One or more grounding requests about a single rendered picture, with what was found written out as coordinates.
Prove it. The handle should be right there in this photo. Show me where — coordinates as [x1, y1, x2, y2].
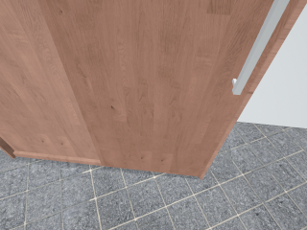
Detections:
[232, 0, 290, 95]

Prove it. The wardrobe door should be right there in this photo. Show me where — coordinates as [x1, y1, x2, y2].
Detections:
[0, 0, 100, 160]
[37, 0, 299, 176]

